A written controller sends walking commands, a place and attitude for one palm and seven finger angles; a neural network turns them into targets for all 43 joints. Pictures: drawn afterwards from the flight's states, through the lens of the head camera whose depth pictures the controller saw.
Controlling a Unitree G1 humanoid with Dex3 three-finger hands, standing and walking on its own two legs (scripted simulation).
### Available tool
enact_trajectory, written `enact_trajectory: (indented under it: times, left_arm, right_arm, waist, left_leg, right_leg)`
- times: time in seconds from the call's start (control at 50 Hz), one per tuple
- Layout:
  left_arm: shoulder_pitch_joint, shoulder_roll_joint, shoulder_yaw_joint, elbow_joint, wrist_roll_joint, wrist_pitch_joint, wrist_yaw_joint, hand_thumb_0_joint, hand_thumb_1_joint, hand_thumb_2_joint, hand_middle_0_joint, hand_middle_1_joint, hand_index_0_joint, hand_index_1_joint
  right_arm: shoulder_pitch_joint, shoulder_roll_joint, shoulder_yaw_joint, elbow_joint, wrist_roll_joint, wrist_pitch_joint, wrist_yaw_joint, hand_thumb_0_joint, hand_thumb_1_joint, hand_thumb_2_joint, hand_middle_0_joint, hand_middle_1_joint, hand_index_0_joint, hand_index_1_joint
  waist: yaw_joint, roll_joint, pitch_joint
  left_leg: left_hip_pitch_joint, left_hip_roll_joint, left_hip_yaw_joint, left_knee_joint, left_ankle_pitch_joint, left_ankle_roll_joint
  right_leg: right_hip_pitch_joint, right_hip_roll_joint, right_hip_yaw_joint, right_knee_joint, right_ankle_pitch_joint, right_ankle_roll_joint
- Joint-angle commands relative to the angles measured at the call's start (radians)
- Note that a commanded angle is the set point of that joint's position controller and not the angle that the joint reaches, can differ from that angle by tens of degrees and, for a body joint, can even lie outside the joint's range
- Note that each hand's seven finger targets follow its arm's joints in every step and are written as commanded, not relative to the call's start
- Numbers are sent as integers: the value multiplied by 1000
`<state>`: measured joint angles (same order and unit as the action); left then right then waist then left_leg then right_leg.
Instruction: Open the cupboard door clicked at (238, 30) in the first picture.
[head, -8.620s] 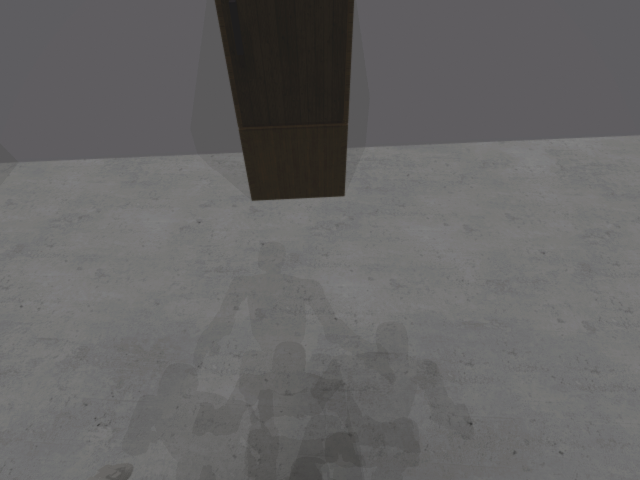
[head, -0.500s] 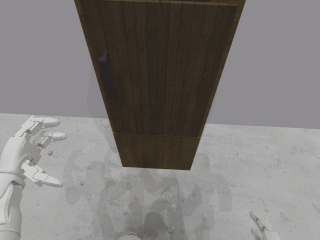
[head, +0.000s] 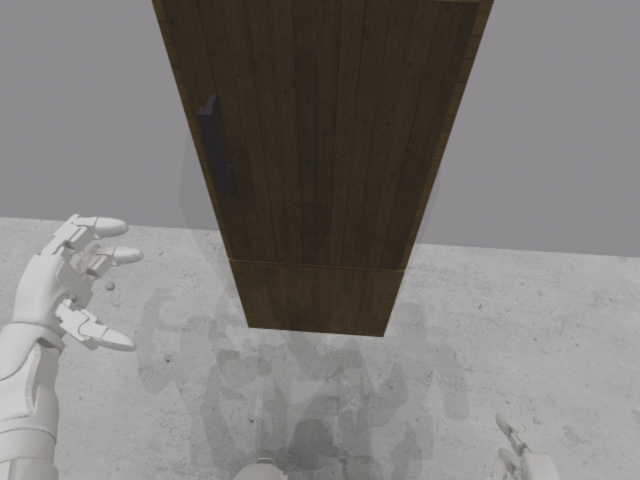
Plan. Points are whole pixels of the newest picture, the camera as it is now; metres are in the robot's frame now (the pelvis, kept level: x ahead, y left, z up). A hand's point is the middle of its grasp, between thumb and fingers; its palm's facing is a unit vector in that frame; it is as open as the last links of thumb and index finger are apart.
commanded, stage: move the hooked fingers beside the handle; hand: left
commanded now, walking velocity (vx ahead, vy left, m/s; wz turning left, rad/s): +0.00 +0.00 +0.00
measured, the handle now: (218, 145) +0.60 +0.21 +0.06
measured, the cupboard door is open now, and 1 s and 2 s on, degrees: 0 0 0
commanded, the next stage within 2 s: none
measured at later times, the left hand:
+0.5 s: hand (146, 226) +0.40 +0.26 +0.08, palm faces -0.01 -1.00 -0.01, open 14.0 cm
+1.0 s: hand (164, 189) +0.48 +0.26 +0.08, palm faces +0.00 -1.00 -0.01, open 14.0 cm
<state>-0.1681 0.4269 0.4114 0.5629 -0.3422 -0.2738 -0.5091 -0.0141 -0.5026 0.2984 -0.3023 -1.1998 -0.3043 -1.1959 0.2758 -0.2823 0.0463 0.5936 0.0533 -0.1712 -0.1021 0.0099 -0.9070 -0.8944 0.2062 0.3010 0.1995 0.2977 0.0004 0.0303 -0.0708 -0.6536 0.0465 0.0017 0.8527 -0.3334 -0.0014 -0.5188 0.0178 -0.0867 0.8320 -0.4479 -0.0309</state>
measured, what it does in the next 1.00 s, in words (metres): stands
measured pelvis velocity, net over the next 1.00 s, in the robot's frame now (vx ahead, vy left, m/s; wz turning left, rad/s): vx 0.00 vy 0.01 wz -0.04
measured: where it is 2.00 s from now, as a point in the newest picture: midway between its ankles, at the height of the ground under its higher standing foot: outside the picture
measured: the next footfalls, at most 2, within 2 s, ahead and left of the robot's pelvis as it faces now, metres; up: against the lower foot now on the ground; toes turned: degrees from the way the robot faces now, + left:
none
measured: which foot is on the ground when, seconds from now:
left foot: down 0.00-1.00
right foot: down 0.00-1.00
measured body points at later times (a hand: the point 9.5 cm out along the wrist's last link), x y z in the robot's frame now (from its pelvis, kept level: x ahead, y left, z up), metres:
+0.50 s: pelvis +0.01 +0.01 -0.01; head +0.07 +0.02 +0.44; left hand +0.40 +0.32 +0.08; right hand +0.09 -0.26 -0.11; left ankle +0.06 +0.12 -0.70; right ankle -0.02 -0.10 -0.70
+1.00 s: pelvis +0.00 +0.01 -0.02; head +0.10 +0.03 +0.42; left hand +0.47 +0.31 +0.08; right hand +0.03 -0.26 -0.12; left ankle +0.06 +0.12 -0.70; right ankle -0.02 -0.10 -0.70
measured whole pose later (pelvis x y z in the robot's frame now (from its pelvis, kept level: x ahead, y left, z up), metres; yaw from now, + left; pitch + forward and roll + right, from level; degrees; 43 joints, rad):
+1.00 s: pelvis +0.00 +0.01 -0.02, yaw -2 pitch +17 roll -3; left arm -0.80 0.63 0.46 1.17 -0.16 -0.36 -0.43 -0.01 -0.50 0.30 -0.30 -1.20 -0.30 -1.20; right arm 0.37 -0.28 0.04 0.62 0.03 0.02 -0.07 0.00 -0.91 -0.89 0.21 0.30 0.20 0.30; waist -0.13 0.01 -0.09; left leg -0.90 0.07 0.02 0.98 -0.38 0.02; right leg -0.76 0.04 -0.07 0.94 -0.47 -0.02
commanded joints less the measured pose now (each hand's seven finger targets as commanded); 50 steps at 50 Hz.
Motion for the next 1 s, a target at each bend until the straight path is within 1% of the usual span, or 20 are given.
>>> enact_trajectory:
  times: [0.0, 0.06, 0.16, 0.2, 0.22, 0.32, 0.42, 0.46, 0.54, 0.56, 0.58, 0.62, 0.66, 0.7, 0.72, 0.76, 0.84, 0.88, 0.92, 0.98]
  left_arm:
    - [-373, 276, 58, -176, -12, -68, -8, 0, -500, 300, -300, -1200, -300, -1200]
    - [-383, 274, 56, -128, -9, -58, -5, 0, -500, 300, -300, -1200, -300, -1200]
    - [-443, 329, 95, -51, 12, -52, 22, 0, -500, 300, -300, -1200, -300, -1200]
    - [-505, 307, 66, -53, 28, -62, 29, 0, -500, 300, -300, -1200, -300, -1200]
    - [-503, 319, 80, -44, 32, -69, 35, 0, -500, 300, -300, -1200, -300, -1200]
    - [-592, 340, 79, 28, 48, -82, 40, 0, -500, 300, -300, -1200, -300, -1200]
    - [-638, 356, 83, 61, 65, -99, 44, 0, -500, 300, -300, -1200, -300, -1200]
    - [-650, 359, 92, 81, 60, -105, 47, 0, -500, 300, -300, -1200, -300, -1200]
    - [-724, 373, 77, 181, 82, -99, 44, 0, -500, 300, -300, -1200, -300, -1200]
    - [-748, 404, 105, 185, 78, -109, 44, 0, -500, 300, -300, -1200, -300, -1200]
    - [-756, 426, 115, 195, 87, -116, 43, 0, -500, 300, -300, -1200, -300, -1200]
    - [-798, 394, 81, 174, 97, -133, 44, 0, -500, 300, -300, -1200, -300, -1200]
    - [-828, 372, 64, 199, 95, -140, 48, 0, -500, 300, -300, -1200, -300, -1200]
    - [-854, 392, 72, 253, 104, -138, 51, 0, -500, 300, -300, -1200, -300, -1200]
    - [-857, 379, 57, 268, 107, -135, 50, 0, -500, 300, -300, -1200, -300, -1200]
    - [-895, 427, 86, 324, 116, -126, 59, 0, -500, 300, -300, -1200, -300, -1200]
    - [-984, 470, 82, 361, 146, -133, 69, 0, -500, 300, -300, -1200, -300, -1200]
    - [-1023, 504, 104, 371, 150, -148, 73, 0, -500, 300, -300, -1200, -300, -1200]
    - [-1062, 493, 83, 372, 161, -155, 73, 0, -500, 300, -300, -1200, -300, -1200]
    - [-1090, 519, 89, 430, 168, -141, 69, 0, -500, 300, -300, -1200, -300, -1200]
  right_arm:
    - [-6, -142, -65, -117, 0, -45, -12, 0, -900, -900, 200, 300, 200, 300]
    - [6, -145, -65, -121, -2, -33, -6, 0, -900, -900, 200, 300, 200, 300]
    - [28, -152, -67, -122, -4, -3, 1, 0, -900, -900, 200, 300, 200, 300]
    - [39, -150, -71, -120, -4, 6, 5, 0, -900, -900, 200, 300, 200, 300]
    - [47, -151, -75, -117, -6, 10, 6, 0, -900, -900, 200, 300, 200, 300]
    - [75, -158, -77, -98, -6, 38, 10, 0, -900, -900, 200, 300, 200, 300]
    - [101, -161, -83, -91, -11, 62, 15, 0, -900, -900, 200, 300, 200, 300]
    - [110, -162, -83, -88, -14, 71, 17, 0, -900, -900, 200, 300, 200, 300]
    - [124, -167, -81, -75, -13, 94, 20, 0, -900, -900, 200, 300, 200, 300]
    - [130, -170, -82, -75, -15, 98, 18, 0, -900, -900, 200, 300, 200, 300]
    - [132, -171, -83, -76, -15, 103, 18, 0, -900, -900, 200, 300, 200, 300]
    - [139, -166, -84, -74, -18, 110, 22, 0, -900, -900, 200, 300, 200, 300]
    - [150, -166, -86, -64, -18, 118, 23, 0, -900, -900, 200, 300, 200, 300]
    - [162, -174, -87, -53, -19, 128, 24, 0, -900, -900, 200, 300, 200, 300]
    - [159, -172, -85, -57, -18, 131, 26, 0, -900, -900, 200, 300, 200, 300]
    - [172, -180, -82, -49, -21, 143, 23, 0, -900, -900, 200, 300, 200, 300]
    - [183, -182, -77, -47, -22, 156, 22, 0, -900, -900, 200, 300, 200, 300]
    - [196, -186, -77, -40, -25, 161, 22, 0, -900, -900, 200, 300, 200, 300]
    - [207, -185, -78, -35, -27, 165, 24, 0, -900, -900, 200, 300, 200, 300]
    - [224, -192, -76, -28, -28, 175, 23, 0, -900, -900, 200, 300, 200, 300]
  waist:
    - [-35, 56, -251]
    - [-22, 47, -258]
    - [-18, 19, -260]
    - [-35, 47, -290]
    - [-29, 55, -306]
    - [-50, 55, -305]
    - [-49, 85, -363]
    - [-50, 59, -368]
    - [-73, 63, -321]
    - [-66, 44, -339]
    - [-64, 72, -357]
    - [-72, 120, -391]
    - [-90, 88, -388]
    - [-96, 70, -376]
    - [-94, 92, -367]
    - [-103, 49, -355]
    - [-120, 90, -367]
    - [-121, 107, -409]
    - [-133, 130, -427]
    - [-148, 99, -426]
  left_leg:
    - [242, -43, -21, -88, 130, 41]
    - [233, -45, -24, -87, 147, 40]
    - [198, -41, -22, -85, 151, 38]
    - [227, -39, -22, -80, 168, 39]
    - [232, -39, -22, -76, 177, 37]
    - [221, -34, -24, -65, 181, 39]
    - [257, -31, -30, -52, 232, 36]
    - [250, -30, -34, -45, 249, 38]
    - [206, -27, -29, -41, 198, 40]
    - [194, -29, -28, -31, 209, 42]
    - [205, -27, -28, -31, 216, 39]
    - [259, -23, -39, -25, 248, 35]
    - [261, -20, -44, -12, 260, 39]
    - [247, -15, -51, -15, 236, 36]
    - [236, -19, -45, -14, 225, 37]
    - [192, -18, -44, -5, 202, 44]
    - [163, -17, -41, 12, 175, 44]
    - [178, -13, -46, 27, 197, 41]
    - [199, -9, -52, 35, 207, 40]
    - [163, -7, -51, 49, 200, 44]
  right_leg:
    - [-34, 8, 91, -152, 228, 20]
    - [-30, 13, 80, -137, 246, 14]
    - [-25, 16, 76, -125, 253, 15]
    - [-48, 17, 70, -115, 272, 16]
    - [-45, 18, 69, -111, 277, 15]
    - [-74, 23, 67, -101, 282, 15]
    - [-85, 26, 62, -84, 313, 10]
    - [-80, 32, 59, -77, 326, 8]
    - [-125, 30, 60, -80, 285, 14]
    - [-102, 32, 65, -73, 300, 11]
    - [-107, 31, 66, -69, 303, 11]
    - [-144, 33, 59, -60, 302, 8]
    - [-164, 40, 56, -57, 302, 7]
    - [-187, 38, 51, -55, 277, 11]
    - [-189, 36, 56, -58, 272, 11]
    - [-187, 39, 58, -53, 261, 12]
    - [-209, 36, 70, -46, 235, 16]
    - [-220, 40, 69, -31, 244, 15]
    - [-246, 42, 67, -26, 240, 15]
    - [-252, 44, 70, -22, 242, 20]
